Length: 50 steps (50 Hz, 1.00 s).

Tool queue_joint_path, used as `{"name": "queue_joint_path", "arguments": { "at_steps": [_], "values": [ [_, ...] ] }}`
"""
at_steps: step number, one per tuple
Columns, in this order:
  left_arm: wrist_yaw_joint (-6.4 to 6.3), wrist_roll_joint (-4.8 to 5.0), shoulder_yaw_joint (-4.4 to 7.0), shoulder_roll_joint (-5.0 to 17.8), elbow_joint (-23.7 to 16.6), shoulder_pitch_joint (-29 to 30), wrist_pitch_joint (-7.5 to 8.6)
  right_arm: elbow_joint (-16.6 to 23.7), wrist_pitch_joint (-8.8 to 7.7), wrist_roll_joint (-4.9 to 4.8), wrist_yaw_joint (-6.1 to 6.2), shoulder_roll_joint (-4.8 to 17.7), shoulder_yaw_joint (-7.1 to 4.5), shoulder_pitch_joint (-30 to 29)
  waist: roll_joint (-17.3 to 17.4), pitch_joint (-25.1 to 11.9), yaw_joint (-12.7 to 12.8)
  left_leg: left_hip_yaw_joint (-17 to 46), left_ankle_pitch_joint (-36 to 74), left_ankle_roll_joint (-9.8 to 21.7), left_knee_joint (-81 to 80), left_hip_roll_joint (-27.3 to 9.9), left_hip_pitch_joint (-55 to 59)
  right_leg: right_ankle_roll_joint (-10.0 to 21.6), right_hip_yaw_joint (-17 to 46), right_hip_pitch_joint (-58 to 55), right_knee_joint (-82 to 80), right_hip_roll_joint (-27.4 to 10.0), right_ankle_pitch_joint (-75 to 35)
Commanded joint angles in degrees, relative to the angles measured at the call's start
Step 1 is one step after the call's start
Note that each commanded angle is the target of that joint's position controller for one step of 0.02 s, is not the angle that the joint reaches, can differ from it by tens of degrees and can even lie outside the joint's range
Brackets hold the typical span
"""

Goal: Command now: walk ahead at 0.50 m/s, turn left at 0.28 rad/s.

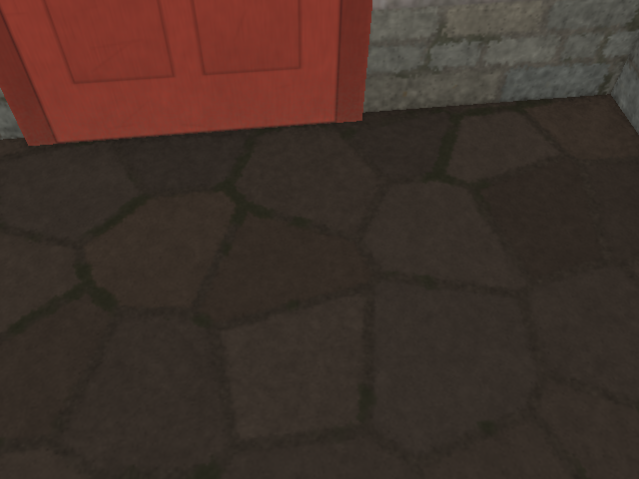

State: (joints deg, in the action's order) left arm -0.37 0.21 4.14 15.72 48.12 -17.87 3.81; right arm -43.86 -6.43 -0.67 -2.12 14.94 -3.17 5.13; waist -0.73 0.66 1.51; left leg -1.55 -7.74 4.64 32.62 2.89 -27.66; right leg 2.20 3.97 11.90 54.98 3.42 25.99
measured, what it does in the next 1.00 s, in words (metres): walks ahead: right foot, then left foot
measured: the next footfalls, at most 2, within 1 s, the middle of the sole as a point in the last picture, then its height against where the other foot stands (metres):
right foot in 0.44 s outside the picture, level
left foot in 0.92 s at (229, 406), level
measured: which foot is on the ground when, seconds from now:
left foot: down 0.00-0.44, up 0.46-0.90, down 0.92-1.00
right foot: up 0.00-0.42, down 0.44-0.92, up 0.94-1.00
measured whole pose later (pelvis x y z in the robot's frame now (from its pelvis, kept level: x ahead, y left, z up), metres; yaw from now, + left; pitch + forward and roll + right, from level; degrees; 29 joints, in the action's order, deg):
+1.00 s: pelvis +0.52 +0.10 +0.01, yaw +14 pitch +3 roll -1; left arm 0.4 1.5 2.9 16.6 48.7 -22.1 4.0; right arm -36.7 -4.9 0.1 -1.3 14.7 -1.9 4.3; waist -0.4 0.5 3.6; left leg -2.0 -9.7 2.2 32.6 -0.3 -26.2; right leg 0.8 3.6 15.8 56.7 0.2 28.0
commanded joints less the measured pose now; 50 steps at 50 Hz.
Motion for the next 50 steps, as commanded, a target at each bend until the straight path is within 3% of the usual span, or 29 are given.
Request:
{"name": "queue_joint_path", "arguments": {
  "at_steps": [1, 2, 3, 4, 6, 9, 13, 17, 19, 21, 22, 23, 24, 25, 26, 27, 28, 29, 31, 36, 39, 42, 44, 45, 46, 47, 48, 49, 50],
  "values": [
    [0.86, 1.17, 0.46, 6.69, -7.64, 4.94, 3.56, 1.43, 1.04, -0.12, 0.63, 8.32, -2.46, 11.44, 5.54, -8.25, -6.58, 35.48, -13.63, 12.95, -16.58, -18.99, 36.22, 0.0, 2.59, 35.28, 21.3, -4.47, -3.34],
    [0.62, 0.14, 0.54, 6.18, -8.27, 7.03, 3.75, 1.98, 1.27, 0.45, 0.65, 7.6, -2.12, 8.98, 1.28, -4.11, -4.7, 30.81, -8.3, 12.0, -17.81, -16.95, 27.82, -0.1, 1.81, 33.37, 16.29, -6.3, -6.52],
    [0.24, -0.91, 0.98, 6.27, -8.51, 6.87, 3.48, 2.53, 1.18, 0.72, 0.72, 6.41, -1.59, 7.76, 0.78, -3.16, -2.84, 27.58, -2.57, 11.21, -18.99, -14.99, 22.81, -0.43, 1.74, 29.63, 11.89, -7.87, -8.68],
    [0.01, -1.19, 1.03, 5.75, -8.89, 6.03, 3.07, 2.79, 1.23, 0.76, 0.77, 6.34, -1.48, 7.3, 2.59, -3.18, -1.5, 26.01, 1.2, 11.24, -19.83, -13.7, 19.89, -1.06, 1.38, 27.05, 9.26, -8.22, -9.38],
    [-0.48, -1.28, 0.97, 4.86, -9.37, 5.49, 2.19, 2.94, 1.11, 0.23, 1.14, 7.03, -1.75, 7.92, 4.33, -3.34, -0.65, 22.61, 6.77, 11.59, -20.51, -12.22, 16.9, -2.54, 0.36, 25.84, 4.56, -8.32, -10.41],
    [-0.96, -1.35, 0.48, 3.49, -11.32, 11.04, 1.77, 2.5, 1.26, -0.3, 2.17, 9.26, -2.55, 10.49, 4.05, -2.45, -1.97, 18.67, 10.74, 10.29, -20.62, -10.13, 14.3, -4.5, -0.34, 25.47, -6.44, -7.21, -19.67],
    [-0.17, -0.66, -0.19, 1.99, -13.26, 18.76, 2.4, 1.58, 2.34, -0.97, 2.91, 9.16, -2.67, 14.7, 5.55, -2.0, -5.07, 17.63, 7.69, 7.77, -18.6, -7.84, 13.55, -5.12, -0.58, 20.56, -19.83, -4.16, -29.77],
    [1.21, -0.01, -0.11, 3.11, -14.86, 23.26, 3.56, 0.95, 3.42, -0.94, 3.28, 8.52, -2.55, 18.27, 5.95, -1.75, -6.75, 22.27, 5.94, 7.53, -13.93, -10.23, 20.29, -4.18, -0.06, 19.99, -26.27, -2.88, -28.14],
    [1.76, 0.03, 0.18, 3.92, -14.87, 22.52, 4.22, 0.87, 3.77, -0.6, 3.47, 8.66, -2.66, 18.53, 7.21, -1.75, -6.11, 24.3, 8.01, 7.0, -11.4, -11.57, 22.9, -2.8, -0.6, 17.42, -28.46, -2.67, -24.65],
    [1.48, -0.29, 1.18, 5.71, -13.31, 15.64, 4.66, 1.6, 3.89, -0.5, 3.33, 8.19, -2.55, 16.82, 8.33, -4.59, -2.11, 23.33, 18.08, 5.21, -5.28, -9.49, 22.85, 0.35, -2.11, 6.76, -32.17, -2.06, -23.73],
    [1.09, -1.12, 2.08, 8.12, -12.13, 7.54, 4.85, 2.84, 3.54, -0.05, 3.03, 6.51, -1.89, 14.98, 6.95, -10.89, 1.97, 20.39, 19.8, 3.4, 5.03, -7.13, 17.99, 4.0, 2.23, -6.57, -29.18, -7.5, -25.74],
    [0.69, -2.0, 3.32, 12.91, -10.79, -1.74, 4.6, 3.91, 2.82, 0.02, 3.03, 3.6, -0.86, 18.98, -3.23, -19.75, 3.32, 13.64, 6.2, -0.4, 23.51, -0.52, 1.65, 11.63, 18.53, -27.98, -27.65, -18.73, -25.93],
    [1.36, -0.54, 3.56, 12.42, -8.15, -5.56, 3.76, 3.27, 2.11, -0.63, 2.9, 3.58, -0.33, 24.2, -17.03, -22.08, 2.33, 11.16, -25.61, -2.71, 35.95, 2.41, -12.16, 17.55, 37.38, -34.71, -33.45, -26.65, -16.27],
    [1.19, 0.7, 2.38, 7.94, -8.53, -4.15, 3.35, 3.15, 1.92, -1.22, 2.71, 8.04, -1.29, 19.99, -10.22, -14.23, 3.53, 12.77, -23.57, -2.81, 41.11, -0.97, -18.46, 15.6, 36.0, -29.66, -35.6, -25.23, -6.13],
    [0.98, 0.53, 1.69, 6.14, -8.9, -0.79, 2.81, 4.36, 1.93, -0.92, 2.55, 8.89, -1.51, 13.89, -4.89, -7.06, 3.48, 10.69, -18.19, -2.94, 41.38, -3.15, -19.47, 13.34, 28.14, -21.61, -37.14, -22.65, -6.91],
    [1.1, -0.04, 1.14, 5.39, -9.05, 1.91, 2.42, 5.4, 1.83, -0.09, 2.48, 8.08, -1.41, 10.47, -1.91, -3.1, 2.13, 8.75, -14.46, -2.94, 38.71, -4.97, -18.32, 12.28, 23.21, -14.36, -39.13, -20.17, -10.87],
    [1.31, -0.46, 0.69, 4.48, -9.08, 3.53, 2.37, 5.78, 1.86, 0.47, 2.39, 7.35, -1.54, 9.49, -1.9, -0.94, 0.61, 8.07, -12.02, -3.1, 35.6, -6.69, -16.44, 11.68, 19.82, -9.41, -40.87, -18.22, -15.43],
    [1.43, -0.76, 0.41, 4.02, -8.99, 4.4, 2.43, 5.84, 1.98, 0.36, 2.26, 6.4, -1.45, 10.27, -3.32, -0.76, -0.83, 7.51, -10.88, -3.29, 33.56, -7.71, -13.81, 11.35, 17.19, -6.06, -42.25, -16.75, -18.68],
    [1.56, -0.26, 0.49, 4.43, -8.13, 4.3, 2.71, 5.92, 2.25, 0.3, 2.13, 4.59, -0.95, 10.71, -4.88, -1.3, -1.83, 5.93, -9.59, -4.04, 29.37, -8.53, -12.06, 11.83, 13.17, -3.36, -43.91, -15.59, -24.46],
    [0.88, 0.6, 1.37, 8.24, -5.86, 1.71, 2.06, 8.15, 1.71, 0.58, 1.69, 2.29, 0.54, 1.63, -3.34, -0.72, 0.51, 3.16, 4.84, -4.97, 10.62, -8.29, -8.06, 10.2, 4.37, -0.78, -45.34, -13.21, -30.48],
    [0.97, 1.25, 1.43, 9.39, -4.11, -2.02, 1.58, 9.53, 1.45, -0.12, 1.05, 3.04, 0.52, -3.47, -3.53, -0.12, 2.65, 2.36, 9.69, -4.84, 3.41, -6.57, -5.12, 9.3, 3.64, -2.55, -44.33, -13.83, -28.35],
    [0.92, 1.51, 1.5, 10.08, -2.81, -4.1, 0.8, 11.3, 1.14, -0.4, 0.29, 4.2, 0.17, -6.68, -3.96, 0.66, 2.99, 2.31, 6.07, -3.16, -0.85, -5.62, -4.83, 8.26, 5.17, -7.51, -41.69, -16.27, -28.45],
    [0.63, 1.46, 1.7, 11.0, -2.37, -3.72, 0.13, 11.11, 0.9, -0.27, 0.07, 5.48, -0.43, -4.12, -4.57, -0.49, 0.63, 1.17, 3.17, -1.5, -3.79, -4.28, 0.36, 6.9, 4.93, -9.42, -37.69, -16.75, -34.51],
    [0.46, 1.49, 1.52, 10.78, -2.37, -3.27, -0.07, 9.71, 0.9, 0.06, 0.3, 6.96, -1.3, 0.88, -4.06, -3.33, -2.24, -0.21, 3.18, -0.19, -5.7, -2.84, 8.15, 5.66, 2.94, -8.92, -31.92, -14.89, -42.6],
    [0.38, 1.07, 0.77, 8.98, -2.67, -3.49, 0.02, 7.86, 0.89, 0.6, 0.86, 9.88, -2.62, 9.24, -2.65, -8.86, -5.99, 2.45, 4.73, 2.0, -4.75, -5.5, 21.99, 3.82, 0.94, -3.32, -21.01, -11.97, -43.01],
    [0.5, -0.06, -0.84, 4.32, -4.64, -5.67, 0.83, 7.24, 1.14, 1.89, 1.54, 15.26, -3.88, 18.26, 6.75, -18.37, -8.17, 20.56, 4.91, 8.28, -3.27, -20.16, 44.16, 0.06, -3.02, 15.61, 0.43, -5.7, -25.37],
    [0.63, 0.43, -1.7, 2.43, -4.37, -9.28, 1.87, 6.25, 1.73, 1.15, 1.34, 15.08, -3.83, 20.95, 17.45, -24.21, -7.69, 39.62, -4.03, 13.03, -10.54, -27.58, 50.97, -1.06, 0.81, 28.44, 12.89, -1.21, 7.84],
    [0.74, 1.87, -0.04, 8.07, -4.44, -4.85, 2.01, 6.04, 1.9, 0.64, 1.44, 10.89, -2.69, 20.13, 10.83, -17.52, -8.91, 36.39, -10.98, 10.83, -12.57, -25.46, 46.15, -0.9, 3.8, 34.05, 18.65, -4.04, 5.75],
    [0.76, 2.18, 0.23, 8.76, -5.8, -0.62, 1.91, 6.16, 1.89, 0.37, 1.51, 9.4, -2.05, 16.32, 8.37, -10.44, -7.7, 28.47, -9.96, 8.88, -14.25, -23.73, 37.95, -0.7, 2.16, 35.37, 18.04, -6.4, 0.32]
  ]
}}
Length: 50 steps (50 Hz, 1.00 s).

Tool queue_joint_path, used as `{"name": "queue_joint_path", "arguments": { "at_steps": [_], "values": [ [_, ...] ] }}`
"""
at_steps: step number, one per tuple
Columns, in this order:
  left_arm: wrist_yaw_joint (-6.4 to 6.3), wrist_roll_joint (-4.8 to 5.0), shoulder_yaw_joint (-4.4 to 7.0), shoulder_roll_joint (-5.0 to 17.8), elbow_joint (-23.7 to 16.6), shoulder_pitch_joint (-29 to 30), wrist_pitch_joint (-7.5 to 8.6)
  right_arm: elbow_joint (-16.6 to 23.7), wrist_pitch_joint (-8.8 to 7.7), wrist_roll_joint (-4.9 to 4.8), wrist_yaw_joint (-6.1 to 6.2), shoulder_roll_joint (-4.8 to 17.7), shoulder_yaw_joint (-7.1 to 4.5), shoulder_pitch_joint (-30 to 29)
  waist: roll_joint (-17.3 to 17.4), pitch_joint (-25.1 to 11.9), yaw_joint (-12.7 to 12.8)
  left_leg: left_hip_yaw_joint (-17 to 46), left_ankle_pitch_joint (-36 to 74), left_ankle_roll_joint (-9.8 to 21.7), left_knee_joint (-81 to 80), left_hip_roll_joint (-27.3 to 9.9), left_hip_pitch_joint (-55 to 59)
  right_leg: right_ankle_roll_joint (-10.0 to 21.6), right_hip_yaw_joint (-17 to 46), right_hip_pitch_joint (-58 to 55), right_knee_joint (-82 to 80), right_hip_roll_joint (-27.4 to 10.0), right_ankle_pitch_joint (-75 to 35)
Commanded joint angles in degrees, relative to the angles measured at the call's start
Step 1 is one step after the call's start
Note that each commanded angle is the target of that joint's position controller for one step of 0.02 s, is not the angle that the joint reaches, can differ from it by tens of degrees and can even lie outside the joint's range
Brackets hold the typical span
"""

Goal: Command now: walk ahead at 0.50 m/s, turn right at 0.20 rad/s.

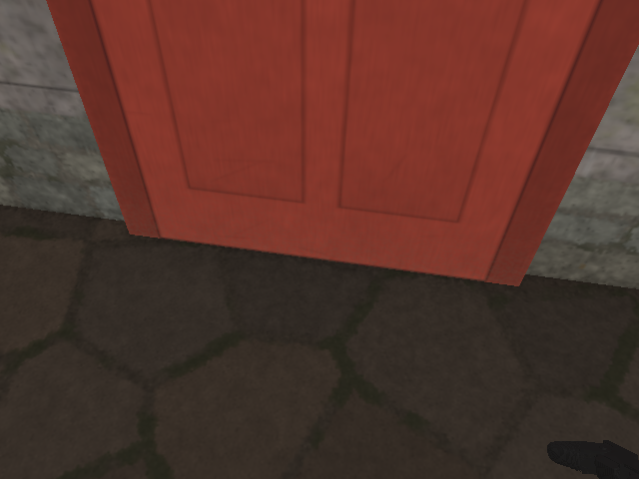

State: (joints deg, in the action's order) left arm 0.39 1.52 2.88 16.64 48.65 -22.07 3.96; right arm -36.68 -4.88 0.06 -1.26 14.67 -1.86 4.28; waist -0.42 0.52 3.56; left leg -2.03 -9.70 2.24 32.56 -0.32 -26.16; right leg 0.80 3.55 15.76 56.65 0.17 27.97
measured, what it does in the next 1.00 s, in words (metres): walks ahead, turning right: right foot, then left foot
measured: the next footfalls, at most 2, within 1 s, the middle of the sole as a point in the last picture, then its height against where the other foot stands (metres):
right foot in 0.46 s outside the picture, level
left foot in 0.86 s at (323, 458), level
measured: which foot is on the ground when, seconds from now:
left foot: down 0.00-0.48, up 0.50-0.84, down 0.86-1.00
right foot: up 0.00-0.44, down 0.46-1.00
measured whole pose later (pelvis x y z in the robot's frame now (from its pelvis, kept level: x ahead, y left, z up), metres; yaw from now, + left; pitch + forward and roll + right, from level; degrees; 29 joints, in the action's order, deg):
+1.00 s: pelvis +0.39 -0.08 +0.01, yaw -17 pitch +0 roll -1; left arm -0.6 -1.1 -0.1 13.6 47.8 -4.1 1.3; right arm -49.4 -3.1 1.6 2.4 14.0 0.5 8.8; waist -0.6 0.4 -0.7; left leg 1.3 -12.0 -2.6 29.0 -3.4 -16.6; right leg 1.6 -0.5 11.7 27.2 2.6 15.1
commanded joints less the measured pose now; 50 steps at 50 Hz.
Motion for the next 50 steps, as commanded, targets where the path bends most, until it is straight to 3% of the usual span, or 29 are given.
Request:
{"name": "queue_joint_path", "arguments": {
  "at_steps": [1, 3, 6, 10, 13, 18, 20, 21, 22, 23, 24, 25, 26, 27, 28, 29, 30, 33, 37, 39, 40, 42, 43, 44, 45, 46, 47, 48, 50],
  "values": [
    [-0.2, 0.19, 1.48, 7.16, -6.59, 5.53, 1.37, -0.88, 0.2, 0.1, 0.48, 8.07, -2.81, 13.23, 5.62, -6.44, -7.84, 23.71, -5.56, 10.31, -16.42, -18.11, 28.84, 0.5, 1.68, 29.36, 13.87, -5.15, -6.1],
    [-0.4, -0.03, 1.75, 5.47, -6.06, 3.69, -0.26, -1.16, -0.7, 0.75, 0.09, 5.81, -2.31, 8.78, 7.67, -2.67, -4.03, 16.11, -0.9, 9.31, -21.01, -15.11, 18.83, -0.03, 2.19, 23.47, 10.75, -7.42, -11.19],
    [-0.66, 0.01, 1.71, 3.42, -6.09, 3.85, -1.73, -2.75, -1.92, 0.96, 0.25, 6.18, -2.86, 7.82, 5.9, -0.81, -2.5, 8.6, 7.07, 9.49, -24.36, -14.59, 15.36, -1.15, 3.1, 23.52, 8.89, -7.39, -16.66],
    [-0.04, -0.38, 1.59, 2.42, -7.61, 8.66, -1.56, -5.01, -1.83, 1.05, 1.19, 7.43, -3.42, 9.28, 3.81, 0.41, -3.33, 0.41, 14.33, 8.2, -24.68, -13.52, 18.41, -1.51, 3.27, 26.04, -1.69, -6.83, -27.9],
    [1.12, -0.59, 0.94, 1.22, -9.55, 14.83, -1.35, -6.23, -1.37, 0.58, 1.72, 8.81, -3.79, 10.97, 2.98, 2.38, -5.8, -3.84, 14.06, 7.08, -25.21, -13.43, 19.89, -0.77, -0.46, 24.25, -11.11, -6.27, -33.29],
    [2.83, -0.52, 0.32, 1.43, -15.1, 23.79, -1.31, -9.15, 0.5, -0.75, 2.49, 11.91, -4.86, 15.75, 3.39, 5.16, -8.58, -5.28, 17.59, 6.3, -21.76, -18.07, 30.35, 2.02, -3.96, 28.05, -19.43, -5.58, -24.96],
    [3.29, -0.34, 0.84, 2.5, -16.35, 22.84, -0.63, -9.24, 1.76, -1.19, 3.14, 13.69, -5.52, 14.31, 4.47, 5.11, -6.14, -7.31, 31.77, 3.93, -16.57, -17.08, 32.75, 3.82, -6.44, 24.71, -21.95, -3.21, -19.93],
    [3.15, -1.2, 1.18, 3.41, -15.62, 20.6, -0.33, -8.61, 1.82, -0.51, 3.68, 14.21, -5.53, 13.39, 6.18, 2.45, -4.37, -8.06, 48.54, 2.9, -10.36, -16.25, 32.22, 5.02, -8.91, 17.95, -22.83, -0.03, -18.57],
    [2.89, -1.54, 2.54, 5.99, -13.88, 13.0, 0.04, -8.59, 2.07, -0.49, 3.98, 14.12, -5.47, 13.56, 6.27, -2.52, -0.32, -8.71, 55.6, 1.64, -0.74, -14.65, 30.64, 6.46, -9.25, 7.23, -25.75, 2.78, -22.06],
    [1.93, -2.16, 4.33, 9.52, -11.31, 3.63, 0.18, -7.32, 1.91, 0.06, 3.85, 13.2, -4.85, 11.95, 5.24, -7.87, 5.2, -9.52, 49.21, -1.08, 10.97, -11.74, 22.28, 8.15, -5.08, -9.44, -29.35, 1.98, -32.74],
    [0.86, -3.16, 5.33, 15.88, -9.69, -1.11, 0.05, -5.66, 1.33, 3.09, 3.41, 5.89, -2.39, 16.83, -10.22, -16.25, 2.27, -9.72, 2.5, -3.99, 30.59, -4.93, 1.98, 12.04, 10.22, -33.77, -20.97, -10.94, -63.22],
    [0.77, -3.71, 4.18, 14.44, -11.21, -0.76, 0.66, -6.55, 0.49, 2.4, 1.79, 4.45, -0.46, 21.92, -14.11, -30.1, 0.69, 1.6, -30.29, -6.0, 48.83, 2.59, -11.93, 24.5, 35.49, -47.08, -26.86, -24.57, -67.55],
    [0.5, -4.0, 3.57, 11.53, -11.45, -0.94, 0.26, -7.72, -0.28, -0.54, 1.17, 9.81, -2.03, 15.87, -7.01, -29.01, 4.29, 8.53, -25.27, -5.13, 51.1, -0.71, -12.29, 22.18, 28.29, -42.23, -29.26, -21.51, -68.4],
    [0.27, -3.48, 2.9, 9.72, -12.11, 4.58, 0.4, -5.82, -0.71, -1.68, 1.43, 10.16, -1.91, 11.37, -4.86, -19.66, 2.88, 6.62, -20.45, -4.32, 47.28, -3.84, -15.48, 19.34, 19.05, -33.76, -30.13, -19.5, -67.27],
    [0.33, -2.53, 2.17, 7.84, -12.07, 8.92, 0.5, -6.4, -0.36, -0.52, 2.24, 9.5, -1.75, 9.56, -0.19, -12.98, 0.4, 5.49, -16.87, -4.9, 42.65, -5.85, -13.66, 16.75, 14.96, -23.24, -32.31, -16.89, -65.98],
    [0.02, -1.84, 1.17, 5.17, -11.81, 12.96, 0.41, -5.78, 0.66, 0.48, 2.76, 8.46, -1.38, 9.17, 1.83, -10.43, -2.8, 6.19, -14.35, -5.14, 37.7, -7.64, -8.73, 14.87, 11.81, -15.38, -35.2, -15.46, -63.49],
    [0.18, -2.11, 0.83, 4.93, -11.59, 15.21, 0.3, -6.01, 1.9, 0.46, 3.02, 8.01, -1.4, 11.02, 0.16, -8.95, -5.17, 6.19, -12.71, -5.43, 34.61, -8.12, -2.8, 13.71, 9.24, -8.46, -37.41, -14.22, -62.07],
    [1.15, -3.31, 1.06, 6.31, -9.96, 19.45, 1.04, -7.56, 3.33, 0.17, 4.24, 6.17, -1.11, 15.55, -3.92, -8.05, -8.35, 4.28, -8.74, -7.25, 25.81, -6.31, 5.51, 12.72, 0.38, 1.05, -38.73, -10.48, -64.13],
    [0.78, -2.8, 0.98, 6.68, -8.98, 20.32, -0.44, -5.93, 4.27, 1.77, 4.24, 5.03, -0.18, 8.75, -4.88, -7.84, -5.97, 3.7, -1.11, -7.21, 13.52, -5.98, 7.68, 10.76, -0.6, 1.76, -39.51, -9.36, -45.55],
    [0.89, -3.14, 0.52, 5.81, -8.13, 19.88, -1.03, -5.79, 4.42, 1.41, 4.14, 5.28, -0.02, 6.77, -5.23, -6.67, -4.83, 4.04, -0.6, -6.7, 9.03, -5.79, 9.42, 10.59, 1.53, 2.26, -40.44, -9.81, -31.78],
    [0.56, -3.49, 0.15, 4.95, -8.5, 21.39, -1.86, -5.25, 4.89, 1.8, 5.05, 6.08, -0.07, 4.32, -5.86, -6.07, -4.55, 4.64, -1.1, -6.22, 5.87, -5.46, 9.12, 10.46, 2.85, 2.24, -40.9, -10.01, -26.25],
    [0.39, -2.67, -1.07, 2.45, -6.41, 20.96, -1.97, -6.27, 3.77, 2.13, 5.0, 5.5, 0.4, 5.48, -4.34, -5.07, -5.78, 4.49, 1.88, -5.5, -5.06, -4.91, 15.23, 7.81, 3.45, 2.47, -38.26, -8.04, -15.71],
    [0.38, -2.89, -1.75, 0.88, -5.13, 18.75, -1.74, -6.08, 3.19, 2.68, 5.06, 7.32, 0.3, 4.82, -2.5, -4.63, -5.21, 6.97, 6.6, -4.71, -8.69, -7.06, 17.89, 4.96, 3.56, 2.42, -36.53, -5.87, -13.41],
    [0.01, -3.01, -1.05, 2.7, -4.71, 17.3, -1.53, -5.79, 2.68, 2.5, 5.77, 10.54, 0.08, 3.9, 1.56, -3.58, -3.18, 10.15, 15.54, -3.14, -8.69, -10.65, 18.18, 2.87, 3.16, 2.29, -33.11, -3.9, -12.19],
    [-0.2, -3.3, -1.5, 1.16, -4.46, 11.7, -1.29, -6.87, 2.31, 1.69, 5.61, 11.81, -0.24, 0.91, 8.43, -4.13, 2.07, 10.52, 10.93, -0.52, -7.34, -10.69, 14.28, 1.28, 1.17, -0.08, -36.06, -2.04, -12.75],
    [-0.76, -3.23, -1.17, 4.17, -3.81, 16.04, -1.68, -7.78, 2.12, 1.02, 4.93, 8.72, 0.0, 1.26, 6.47, -2.11, -1.99, 8.62, 2.19, -1.12, -9.07, -7.56, 9.56, 0.46, 0.09, -3.95, -34.82, -1.75, -15.43],
    [-1.25, -2.45, -0.8, 5.55, -3.94, 18.51, -2.12, -8.62, 1.6, 1.54, 4.35, 6.86, 0.65, 2.15, 4.56, -2.07, -3.39, 7.34, 1.02, -2.44, -9.72, -6.31, 9.86, 0.75, 0.17, -3.85, -33.96, -1.76, -16.72],
    [-1.46, -2.51, -0.87, 5.09, -3.77, 18.69, -2.15, -9.97, 0.99, 1.51, 3.24, 6.3, 0.81, 3.4, 6.79, -1.97, -3.57, 6.33, 2.35, -3.05, -9.5, -5.14, 10.98, 0.97, 0.56, -4.13, -33.65, -2.08, -16.47],
    [-1.88, -2.24, -0.74, 5.4, -2.93, 18.92, -2.22, -10.91, -0.12, 1.54, 3.23, 6.49, 0.81, 2.22, 5.6, -2.88, -3.51, 6.45, 5.18, -2.84, -8.48, -5.15, 13.59, 1.13, 0.84, -3.46, -34.15, -2.38, -19.08]
  ]
}}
